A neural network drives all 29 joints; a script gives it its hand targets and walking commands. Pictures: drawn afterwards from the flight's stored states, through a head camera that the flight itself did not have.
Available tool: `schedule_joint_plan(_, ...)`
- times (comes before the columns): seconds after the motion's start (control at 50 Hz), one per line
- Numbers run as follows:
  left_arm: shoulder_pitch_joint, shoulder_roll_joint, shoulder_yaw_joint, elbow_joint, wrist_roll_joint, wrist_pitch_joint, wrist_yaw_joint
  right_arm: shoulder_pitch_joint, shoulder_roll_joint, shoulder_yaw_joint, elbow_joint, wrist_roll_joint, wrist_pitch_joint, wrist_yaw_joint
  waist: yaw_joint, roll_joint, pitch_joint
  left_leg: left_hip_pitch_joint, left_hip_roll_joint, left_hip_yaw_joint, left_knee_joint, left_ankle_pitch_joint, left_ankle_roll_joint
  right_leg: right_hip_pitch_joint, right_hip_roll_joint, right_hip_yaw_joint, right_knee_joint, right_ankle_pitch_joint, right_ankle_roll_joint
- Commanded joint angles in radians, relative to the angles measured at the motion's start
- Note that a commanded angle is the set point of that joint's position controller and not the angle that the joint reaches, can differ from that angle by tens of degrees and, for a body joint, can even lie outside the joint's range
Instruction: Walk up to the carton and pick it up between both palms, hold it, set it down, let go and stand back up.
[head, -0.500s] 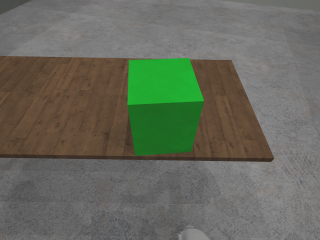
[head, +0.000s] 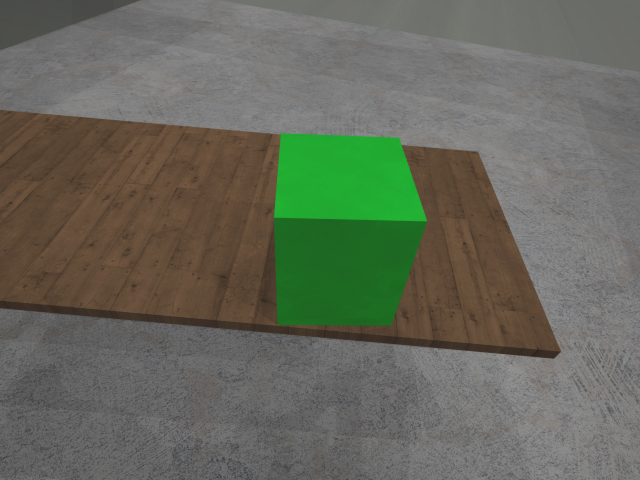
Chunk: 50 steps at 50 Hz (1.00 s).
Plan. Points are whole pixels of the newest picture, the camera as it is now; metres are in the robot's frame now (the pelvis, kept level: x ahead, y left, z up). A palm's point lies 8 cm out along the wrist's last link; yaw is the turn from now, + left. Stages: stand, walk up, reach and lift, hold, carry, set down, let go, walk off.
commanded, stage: walk up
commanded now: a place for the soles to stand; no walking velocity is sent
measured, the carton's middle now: (337, 232) +0.52 -0.01 +0.02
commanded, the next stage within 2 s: none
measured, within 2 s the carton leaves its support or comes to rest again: neither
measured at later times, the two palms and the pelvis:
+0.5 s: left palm out of the picture +0.13 +0.31 -0.07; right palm out of the picture +0.10 -0.30 -0.09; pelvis +0.02 +0.00 +0.03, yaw +0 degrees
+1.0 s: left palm out of the picture +0.11 +0.29 -0.08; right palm out of the picture +0.13 -0.31 -0.08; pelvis +0.03 -0.01 +0.04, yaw +0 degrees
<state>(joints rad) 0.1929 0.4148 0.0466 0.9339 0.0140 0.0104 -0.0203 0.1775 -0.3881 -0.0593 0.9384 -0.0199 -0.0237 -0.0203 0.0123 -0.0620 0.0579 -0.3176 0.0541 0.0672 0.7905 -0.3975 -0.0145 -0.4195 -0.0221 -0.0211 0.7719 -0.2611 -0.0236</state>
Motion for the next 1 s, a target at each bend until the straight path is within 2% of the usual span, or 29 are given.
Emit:
schedule_joint_plan(0.0, -0.105, 0.204, 0.028, -0.030, 0.000, -0.035, 0.003, -0.083, -0.216, -0.037, -0.044, -0.003, -0.011, 0.008, -0.029, 0.149, 0.033, -0.037, 0.069, -0.151, -0.287, -0.275, 0.092, -0.085, -0.082, 0.210, -0.336, -0.376, -0.033)
schedule_joint_plan(0.02, -0.055, 0.224, 0.041, -0.023, 0.007, -0.032, 0.003, -0.095, -0.218, -0.042, -0.040, -0.002, -0.006, 0.011, -0.006, 0.132, 0.044, -0.029, 0.061, -0.120, -0.293, -0.304, 0.083, -0.088, -0.084, 0.203, -0.378, -0.411, -0.031)
schedule_joint_plan(0.06, -0.088, 0.222, 0.038, -0.008, 0.010, -0.034, 0.002, -0.059, -0.193, -0.033, -0.009, 0.003, -0.009, 0.010, -0.032, 0.107, 0.015, 0.023, 0.043, -0.136, -0.294, -0.207, 0.071, -0.090, -0.128, 0.265, -0.385, -0.401, -0.039)
schedule_joint_plan(0.08, -0.108, 0.212, 0.032, -0.013, 0.004, -0.036, 0.001, -0.048, -0.219, -0.030, -0.002, 0.003, -0.019, 0.011, -0.034, 0.137, 0.020, 0.036, 0.056, -0.139, -0.316, -0.156, 0.075, -0.091, -0.102, 0.215, -0.364, -0.309, -0.028)
schedule_joint_plan(0.14, -0.056, 0.181, 0.025, -0.005, -0.003, -0.061, 0.012, -0.075, -0.227, -0.027, 0.007, 0.017, -0.036, 0.003, -0.006, 0.041, -0.154, 0.090, 0.113, -0.138, -0.282, 0.272, 0.072, 0.166, -0.085, 0.125, -0.235, 0.326, -0.032)
schedule_joint_plan(0.18, -0.047, 0.206, 0.028, 0.018, -0.016, -0.058, 0.022, -0.085, -0.234, -0.019, -0.001, 0.031, -0.031, 0.002, -0.014, 0.011, -0.219, 0.138, 0.070, -0.065, -0.194, 0.369, 0.055, 0.210, -0.115, 0.133, -0.224, 0.467, -0.041)
schedule_joint_plan(0.2, -0.052, 0.189, 0.021, 0.021, -0.011, -0.054, 0.021, -0.079, -0.211, -0.012, -0.003, 0.034, -0.026, 0.002, -0.020, -0.034, -0.168, 0.121, 0.049, -0.072, -0.226, 0.218, 0.059, 0.171, -0.141, 0.178, -0.289, 0.321, -0.053)
schedule_joint_plan(0.24, -0.080, 0.218, 0.029, 0.016, -0.013, -0.043, 0.018, -0.084, -0.208, -0.007, 0.008, 0.023, -0.007, 0.007, -0.022, 0.012, -0.111, 0.066, 0.041, -0.075, -0.286, -0.032, 0.056, 0.118, -0.157, 0.219, -0.399, -0.123, -0.056)
schedule_joint_plan(0.28, -0.115, 0.184, 0.014, 0.005, -0.001, -0.039, 0.013, -0.096, -0.212, -0.012, 0.036, 0.010, -0.009, 0.010, -0.025, -0.047, -0.094, 0.099, 0.071, -0.105, -0.310, -0.027, 0.070, 0.039, -0.149, 0.222, -0.431, -0.254, -0.046)
schedule_joint_plan(0.32, -0.147, 0.182, 0.012, 0.026, -0.002, -0.035, 0.006, -0.091, -0.203, 0.001, 0.063, 0.016, -0.012, 0.014, -0.029, -0.065, -0.067, 0.117, 0.056, -0.082, -0.341, 0.034, 0.061, 0.034, -0.122, 0.200, -0.441, -0.202, -0.023)
schedule_joint_plan(0.4, -0.139, 0.167, 0.014, 0.044, -0.009, -0.033, 0.003, -0.099, -0.230, -0.002, 0.081, 0.004, -0.023, 0.011, -0.001, 0.029, -0.070, 0.049, 0.095, -0.136, -0.442, 0.067, 0.064, 0.178, -0.107, 0.148, -0.382, -0.037, -0.024)
schedule_joint_plan(0.42, -0.124, 0.165, 0.019, 0.044, -0.006, -0.032, 0.007, -0.134, -0.214, 0.004, 0.071, 0.006, -0.026, 0.010, 0.010, -0.016, -0.069, 0.056, 0.102, -0.124, -0.435, 0.089, 0.062, 0.173, -0.105, 0.140, -0.373, -0.007, -0.025)
schedule_joint_plan(0.44, -0.128, 0.171, 0.012, 0.043, -0.013, -0.036, 0.002, -0.122, -0.216, 0.005, 0.079, 0.009, -0.028, 0.009, 0.008, 0.018, -0.072, 0.055, 0.090, -0.122, -0.417, 0.138, 0.059, 0.183, -0.112, 0.157, -0.381, 0.060, -0.015)
schedule_joint_plan(0.46, -0.143, 0.160, 0.012, 0.039, -0.012, -0.036, 0.005, -0.119, -0.199, 0.007, 0.092, 0.019, -0.033, 0.014, -0.006, -0.043, -0.090, 0.087, 0.105, -0.115, -0.436, 0.154, 0.052, 0.208, -0.112, 0.147, -0.368, 0.132, -0.020)
schedule_joint_plan(0.48, -0.131, 0.162, 0.008, 0.058, -0.016, -0.034, 0.002, -0.140, -0.221, 0.009, 0.090, 0.015, -0.036, 0.008, -0.002, 0.044, -0.094, 0.097, 0.111, -0.105, -0.436, 0.202, 0.048, 0.217, -0.098, 0.139, -0.366, 0.191, -0.008)
schedule_joint_plan(0.5, -0.144, 0.171, 0.011, 0.047, -0.013, -0.040, 0.005, -0.140, -0.212, 0.004, 0.081, 0.013, -0.034, 0.010, 0.000, -0.016, -0.087, 0.074, 0.107, -0.108, -0.445, 0.252, 0.048, 0.255, -0.097, 0.114, -0.357, 0.231, -0.012)
schedule_joint_plan(0.52, -0.155, 0.161, 0.013, 0.045, -0.015, -0.036, 0.011, -0.114, -0.206, 0.013, 0.101, 0.020, -0.038, 0.012, -0.005, 0.044, -0.111, 0.096, 0.087, -0.083, -0.449, 0.316, 0.032, 0.269, -0.108, 0.131, -0.335, 0.265, -0.022)
schedule_joint_plan(0.54, -0.163, 0.149, 0.007, 0.047, -0.023, -0.035, 0.013, -0.113, -0.194, 0.019, 0.109, 0.015, -0.037, 0.007, -0.010, 0.011, -0.138, 0.121, 0.104, -0.088, -0.451, 0.348, 0.044, 0.283, -0.117, 0.112, -0.335, 0.329, -0.016)
schedule_joint_plan(0.58, -0.154, 0.165, 0.008, 0.061, -0.027, -0.029, 0.012, -0.119, -0.205, 0.013, 0.106, 0.021, -0.031, 0.008, -0.010, 0.086, -0.136, 0.156, 0.096, -0.068, -0.441, 0.329, 0.031, 0.260, -0.102, 0.112, -0.369, 0.270, -0.009)
schedule_joint_plan(0.6, -0.164, 0.151, 0.007, 0.059, -0.025, -0.031, 0.014, -0.134, -0.210, 0.010, 0.106, 0.019, -0.028, 0.009, -0.017, 0.031, -0.135, 0.151, 0.104, -0.086, -0.450, 0.282, 0.037, 0.265, -0.101, 0.099, -0.365, 0.251, -0.014)
schedule_joint_plan(0.62, -0.154, 0.149, 0.000, 0.064, -0.025, -0.029, 0.014, -0.131, -0.220, 0.010, 0.112, 0.015, -0.030, 0.005, -0.011, 0.090, -0.116, 0.137, 0.105, -0.084, -0.466, 0.327, 0.040, 0.270, -0.098, 0.114, -0.356, 0.282, -0.015)
schedule_joint_plan(0.64, -0.172, 0.157, 0.002, 0.055, -0.020, -0.031, 0.015, -0.142, -0.200, 0.009, 0.109, 0.015, -0.027, 0.007, -0.009, 0.057, -0.093, 0.115, 0.113, -0.092, -0.480, 0.299, 0.033, 0.260, -0.109, 0.113, -0.365, 0.271, -0.010)
schedule_joint_plan(0.72, -0.160, 0.150, 0.004, 0.065, -0.009, -0.019, 0.004, -0.187, -0.199, 0.009, 0.094, 0.007, -0.023, 0.018, 0.006, 0.121, -0.058, 0.071, 0.106, -0.095, -0.507, 0.061, 0.049, 0.231, -0.088, 0.123, -0.410, 0.053, -0.009)
schedule_joint_plan(0.74, -0.178, 0.176, 0.020, 0.067, -0.008, -0.022, 0.005, -0.148, -0.198, 0.003, 0.095, 0.011, -0.018, 0.016, -0.012, 0.062, -0.070, 0.089, 0.098, -0.103, -0.504, 0.055, 0.047, 0.224, -0.092, 0.126, -0.423, -0.015, -0.013)
schedule_joint_plan(0.78, -0.171, 0.153, 0.007, 0.071, -0.012, -0.023, 0.004, -0.184, -0.198, 0.004, 0.111, 0.003, -0.018, 0.015, 0.008, 0.139, -0.084, 0.088, 0.098, -0.114, -0.525, 0.044, 0.041, 0.256, -0.103, 0.139, -0.433, 0.065, -0.013)
schedule_joint_plan(0.8, -0.163, 0.170, 0.013, 0.095, -0.007, -0.024, 0.004, -0.183, -0.209, 0.005, 0.125, 0.008, -0.015, 0.018, 0.000, 0.063, -0.084, 0.114, 0.092, -0.089, -0.529, 0.084, 0.038, 0.267, -0.095, 0.124, -0.427, 0.053, -0.006)
schedule_joint_plan(0.9, -0.196, 0.152, 0.003, 0.080, -0.011, -0.031, 0.003, -0.161, -0.199, 0.009, 0.105, 0.007, -0.014, 0.019, -0.017, 0.129, -0.119, 0.172, 0.085, -0.067, -0.489, 0.161, 0.030, 0.236, -0.104, 0.158, -0.460, 0.098, -0.003)
schedule_joint_plan(0.92, -0.175, 0.153, 0.009, 0.104, -0.006, -0.031, 0.011, -0.193, -0.183, 0.011, 0.110, 0.012, -0.014, 0.018, 0.000, 0.035, -0.081, 0.174, 0.091, -0.082, -0.480, 0.180, 0.034, 0.205, -0.104, 0.129, -0.474, 0.110, 0.010)
schedule_joint_plan(0.98, -0.172, 0.161, 0.007, 0.080, -0.014, -0.037, 0.010, -0.145, -0.184, 0.001, 0.117, 0.009, -0.010, 0.014, -0.022, 0.041, -0.117, 0.184, 0.086, -0.075, -0.458, 0.236, 0.032, 0.236, -0.105, 0.141, -0.461, 0.158, 0.001)
